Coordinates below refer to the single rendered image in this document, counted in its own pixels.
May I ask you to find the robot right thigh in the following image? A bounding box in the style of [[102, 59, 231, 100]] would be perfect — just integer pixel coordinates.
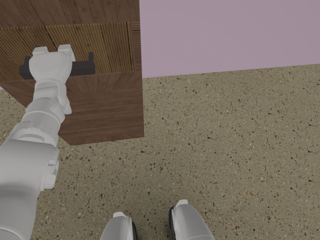
[[172, 204, 215, 240]]

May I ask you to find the robot right shin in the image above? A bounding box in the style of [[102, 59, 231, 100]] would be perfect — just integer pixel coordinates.
[[175, 199, 189, 240]]

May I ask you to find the robot left hand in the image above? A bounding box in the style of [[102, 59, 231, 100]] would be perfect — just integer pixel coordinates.
[[29, 44, 76, 115]]

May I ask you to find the handle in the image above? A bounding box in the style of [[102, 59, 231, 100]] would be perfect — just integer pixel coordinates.
[[19, 52, 95, 80]]

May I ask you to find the robot left upper arm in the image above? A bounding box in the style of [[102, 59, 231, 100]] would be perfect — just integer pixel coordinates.
[[0, 139, 60, 240]]

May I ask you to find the cabinet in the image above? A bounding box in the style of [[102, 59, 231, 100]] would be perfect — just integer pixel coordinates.
[[0, 0, 145, 146]]

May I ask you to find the drawer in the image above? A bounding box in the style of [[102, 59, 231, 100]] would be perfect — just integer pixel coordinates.
[[0, 22, 134, 81]]

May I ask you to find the left robot forearm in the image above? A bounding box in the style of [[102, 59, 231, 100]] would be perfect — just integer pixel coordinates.
[[0, 78, 67, 154]]

